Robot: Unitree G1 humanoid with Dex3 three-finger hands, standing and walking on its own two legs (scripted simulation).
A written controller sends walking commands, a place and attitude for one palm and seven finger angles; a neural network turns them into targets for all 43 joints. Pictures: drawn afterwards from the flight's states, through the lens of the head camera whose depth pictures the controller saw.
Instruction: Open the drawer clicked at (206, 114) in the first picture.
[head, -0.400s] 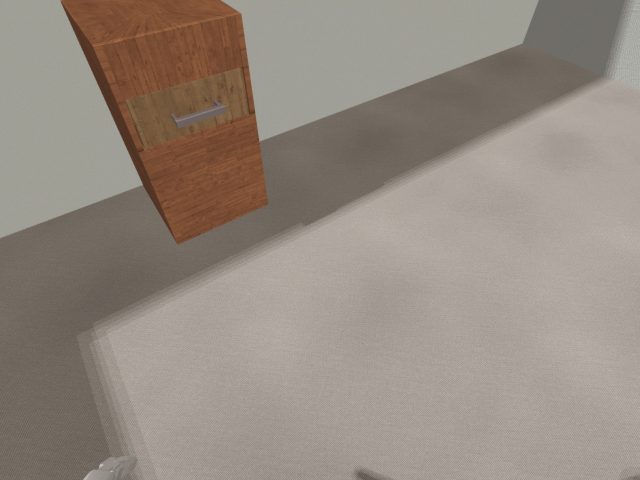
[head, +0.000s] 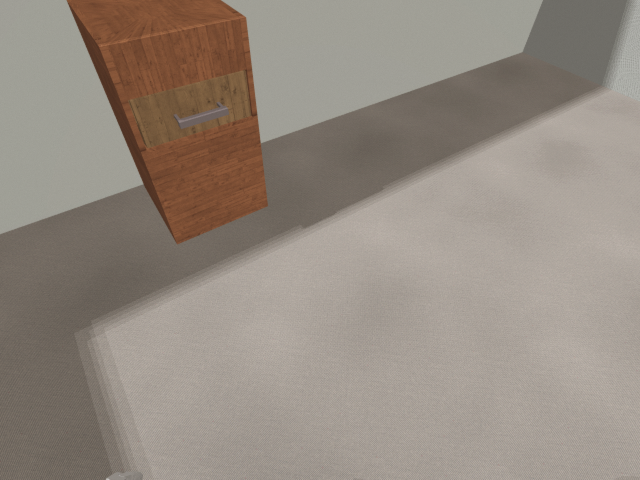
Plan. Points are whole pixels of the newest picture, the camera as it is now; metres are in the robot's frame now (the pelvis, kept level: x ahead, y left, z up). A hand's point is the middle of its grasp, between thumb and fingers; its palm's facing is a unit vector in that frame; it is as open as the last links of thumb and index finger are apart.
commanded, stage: stand and wait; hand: left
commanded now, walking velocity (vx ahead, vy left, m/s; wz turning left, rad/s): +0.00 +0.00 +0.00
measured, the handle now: (201, 113) +1.20 +0.48 -0.21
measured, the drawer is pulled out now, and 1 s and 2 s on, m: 0.00 0.00 0.00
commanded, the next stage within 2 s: look at it before walking up in 0.64 s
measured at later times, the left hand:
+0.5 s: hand out of the picture +0.06 +0.25 -0.15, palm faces -0.03 -0.94 -0.33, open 7.4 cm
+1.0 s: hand out of the picture +0.04 +0.25 -0.15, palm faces -0.03 -0.95 -0.32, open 7.4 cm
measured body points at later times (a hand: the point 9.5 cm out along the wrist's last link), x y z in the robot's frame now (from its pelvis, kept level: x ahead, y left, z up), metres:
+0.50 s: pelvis -0.02 +0.00 +0.00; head -0.02 +0.00 +0.45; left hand +0.06 +0.30 -0.13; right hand +0.06 -0.29 -0.13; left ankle -0.02 +0.13 -0.74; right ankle -0.02 -0.11 -0.74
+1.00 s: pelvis -0.02 +0.01 +0.01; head -0.02 +0.01 +0.46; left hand +0.05 +0.30 -0.13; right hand +0.05 -0.29 -0.13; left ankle -0.02 +0.13 -0.74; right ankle -0.02 -0.11 -0.74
